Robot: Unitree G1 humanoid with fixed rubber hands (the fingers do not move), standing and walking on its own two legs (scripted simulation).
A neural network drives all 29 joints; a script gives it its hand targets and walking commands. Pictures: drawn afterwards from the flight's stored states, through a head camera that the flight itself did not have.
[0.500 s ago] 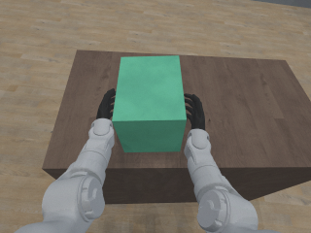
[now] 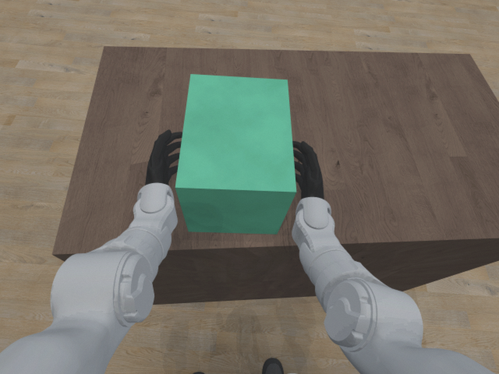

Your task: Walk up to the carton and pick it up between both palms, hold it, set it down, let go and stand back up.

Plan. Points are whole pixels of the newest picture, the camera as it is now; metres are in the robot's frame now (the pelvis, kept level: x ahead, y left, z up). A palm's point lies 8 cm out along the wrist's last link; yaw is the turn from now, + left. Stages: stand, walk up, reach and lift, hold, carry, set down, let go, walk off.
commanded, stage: set down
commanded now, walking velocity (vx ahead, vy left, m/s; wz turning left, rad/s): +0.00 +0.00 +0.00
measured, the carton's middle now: (236, 158) +0.47 +0.01 +0.00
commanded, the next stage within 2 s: none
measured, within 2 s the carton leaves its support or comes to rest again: neither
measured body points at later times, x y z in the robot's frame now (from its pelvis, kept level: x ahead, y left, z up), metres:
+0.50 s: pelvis -0.01 +0.01 -0.02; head +0.10 +0.02 +0.41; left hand +0.45 +0.14 -0.01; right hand +0.43 -0.12 -0.01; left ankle -0.03 +0.11 -0.72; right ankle +0.00 -0.13 -0.72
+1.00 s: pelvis -0.02 +0.02 -0.02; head +0.08 +0.03 +0.42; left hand +0.47 +0.17 +0.06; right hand +0.44 -0.15 +0.04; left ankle -0.03 +0.11 -0.72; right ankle +0.00 -0.13 -0.72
